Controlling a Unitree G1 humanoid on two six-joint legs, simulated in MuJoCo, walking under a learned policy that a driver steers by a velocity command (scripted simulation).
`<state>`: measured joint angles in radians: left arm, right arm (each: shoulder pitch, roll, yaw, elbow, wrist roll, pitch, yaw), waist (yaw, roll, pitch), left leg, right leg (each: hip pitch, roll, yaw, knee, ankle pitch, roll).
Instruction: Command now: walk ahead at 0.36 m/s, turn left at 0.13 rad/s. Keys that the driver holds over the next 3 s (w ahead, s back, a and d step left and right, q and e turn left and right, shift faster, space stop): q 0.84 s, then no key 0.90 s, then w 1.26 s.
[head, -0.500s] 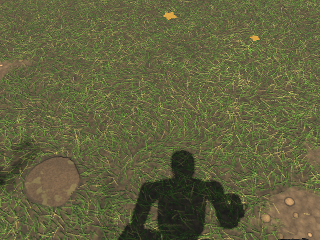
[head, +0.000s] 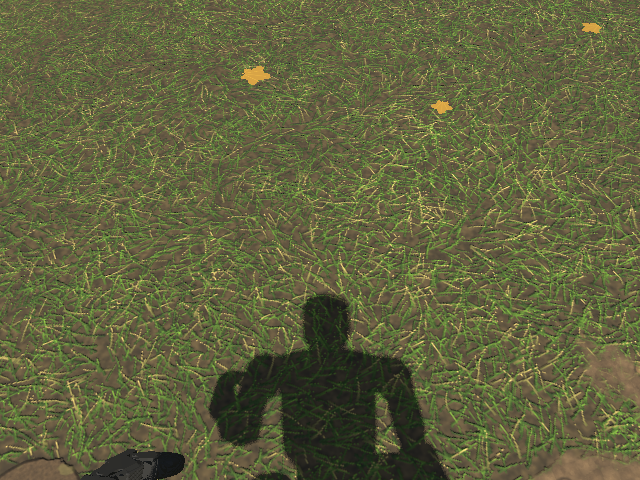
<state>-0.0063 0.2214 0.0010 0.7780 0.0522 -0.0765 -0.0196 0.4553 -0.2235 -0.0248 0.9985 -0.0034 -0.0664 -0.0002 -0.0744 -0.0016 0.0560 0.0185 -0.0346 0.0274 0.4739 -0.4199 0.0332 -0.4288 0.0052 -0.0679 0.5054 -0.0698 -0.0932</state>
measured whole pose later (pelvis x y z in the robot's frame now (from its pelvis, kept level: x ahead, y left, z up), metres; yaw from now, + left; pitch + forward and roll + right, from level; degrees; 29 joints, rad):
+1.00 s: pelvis +0.10 -0.01 +0.01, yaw +30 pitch +1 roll +0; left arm 0.19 0.26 0.04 0.75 0.01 0.03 0.04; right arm 0.20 -0.29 -0.07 0.77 -0.02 0.06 0.01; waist -0.02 0.02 0.05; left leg -0.33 -0.12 -0.14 0.50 -0.17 0.04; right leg -0.26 0.02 0.02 0.53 -0.33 -0.01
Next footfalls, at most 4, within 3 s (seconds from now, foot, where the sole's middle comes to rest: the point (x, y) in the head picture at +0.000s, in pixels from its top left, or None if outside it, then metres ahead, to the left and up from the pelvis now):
0.52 left None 0.13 0.11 -0.76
1.00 right None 0.19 -0.08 -0.76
1.32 left None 0.03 0.07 -0.76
2.48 left None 0.41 0.24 -0.76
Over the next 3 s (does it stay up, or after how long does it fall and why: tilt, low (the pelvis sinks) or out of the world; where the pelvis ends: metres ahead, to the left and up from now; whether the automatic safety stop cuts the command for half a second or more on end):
stays up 0.55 0.25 0.00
